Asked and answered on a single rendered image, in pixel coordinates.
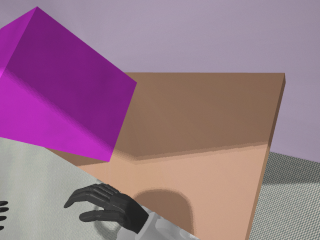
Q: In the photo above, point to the table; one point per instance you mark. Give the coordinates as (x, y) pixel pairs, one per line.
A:
(193, 148)

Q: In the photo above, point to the robot left thigh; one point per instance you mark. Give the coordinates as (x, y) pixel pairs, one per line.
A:
(125, 234)

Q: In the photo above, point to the robot right forearm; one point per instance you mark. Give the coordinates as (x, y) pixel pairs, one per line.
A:
(162, 229)

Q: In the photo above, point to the carton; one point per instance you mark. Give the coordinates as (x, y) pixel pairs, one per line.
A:
(57, 92)

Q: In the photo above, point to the robot right hand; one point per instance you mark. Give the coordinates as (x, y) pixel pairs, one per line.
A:
(118, 207)

